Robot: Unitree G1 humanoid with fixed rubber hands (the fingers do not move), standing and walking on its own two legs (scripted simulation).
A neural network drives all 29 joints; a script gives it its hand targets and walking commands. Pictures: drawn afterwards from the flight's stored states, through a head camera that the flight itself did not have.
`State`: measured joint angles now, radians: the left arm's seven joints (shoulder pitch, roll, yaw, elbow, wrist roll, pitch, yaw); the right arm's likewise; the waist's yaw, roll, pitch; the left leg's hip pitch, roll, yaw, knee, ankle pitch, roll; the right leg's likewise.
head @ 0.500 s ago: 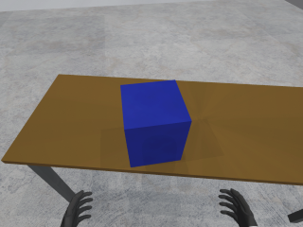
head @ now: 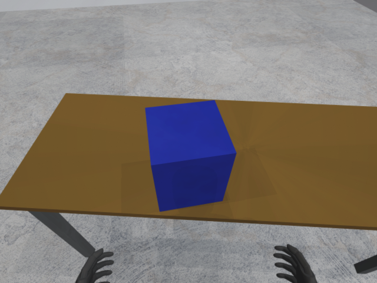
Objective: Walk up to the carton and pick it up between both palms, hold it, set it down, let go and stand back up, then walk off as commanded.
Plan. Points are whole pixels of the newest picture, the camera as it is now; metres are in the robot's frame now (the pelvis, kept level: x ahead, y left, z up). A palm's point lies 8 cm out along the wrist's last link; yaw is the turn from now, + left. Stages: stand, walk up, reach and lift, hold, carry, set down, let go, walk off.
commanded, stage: let go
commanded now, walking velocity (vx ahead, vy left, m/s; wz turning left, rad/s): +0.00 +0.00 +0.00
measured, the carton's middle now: (186, 157) +0.44 +0.03 -0.02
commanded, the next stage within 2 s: stand in 0.46 s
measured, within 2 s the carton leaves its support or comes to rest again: neither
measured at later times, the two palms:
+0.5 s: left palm out of the picture +0.14 +0.23 -0.08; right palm out of the picture +0.16 -0.23 -0.09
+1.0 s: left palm out of the picture +0.06 +0.31 -0.13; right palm out of the picture +0.13 -0.21 -0.09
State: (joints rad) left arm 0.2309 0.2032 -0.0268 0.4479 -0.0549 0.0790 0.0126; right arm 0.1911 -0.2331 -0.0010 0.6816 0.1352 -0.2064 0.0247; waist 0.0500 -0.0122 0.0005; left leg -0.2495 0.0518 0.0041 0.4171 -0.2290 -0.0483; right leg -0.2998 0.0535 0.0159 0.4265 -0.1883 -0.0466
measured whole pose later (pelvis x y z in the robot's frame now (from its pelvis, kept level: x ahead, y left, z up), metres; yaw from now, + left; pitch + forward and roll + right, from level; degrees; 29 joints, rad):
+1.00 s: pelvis +0.00 +0.03 +0.00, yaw +0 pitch +1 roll -2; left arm 0.23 0.35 -0.03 0.92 0.03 -0.02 -0.01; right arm 0.24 -0.23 0.00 0.71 0.03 -0.03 0.01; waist 0.05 -0.01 0.01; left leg -0.24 0.05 0.00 0.54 -0.31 -0.01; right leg -0.25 0.05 0.02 0.45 -0.21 -0.02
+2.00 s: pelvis -0.02 +0.03 +0.00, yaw +0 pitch -1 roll -2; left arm 0.23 0.35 -0.03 1.04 0.03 -0.03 -0.01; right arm 0.24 -0.23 0.00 0.81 0.03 -0.02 0.01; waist 0.05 -0.01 -0.01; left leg -0.24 0.05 0.00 0.54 -0.28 -0.01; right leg -0.25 0.05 0.02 0.45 -0.19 -0.02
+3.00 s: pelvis -0.04 +0.03 -0.01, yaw +0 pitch -4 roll -2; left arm 0.23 0.35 -0.03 1.01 0.03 -0.02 -0.01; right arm 0.22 -0.25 0.00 0.84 0.03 0.02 0.01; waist 0.05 0.02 0.03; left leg -0.24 0.05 0.00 0.58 -0.27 -0.01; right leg -0.25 0.05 0.02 0.48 -0.17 -0.02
